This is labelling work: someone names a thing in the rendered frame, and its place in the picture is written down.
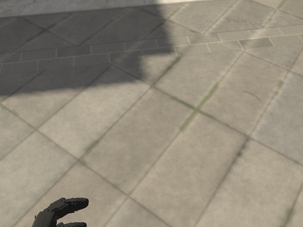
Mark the robot left hand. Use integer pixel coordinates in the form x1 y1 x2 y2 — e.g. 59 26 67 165
32 198 89 227

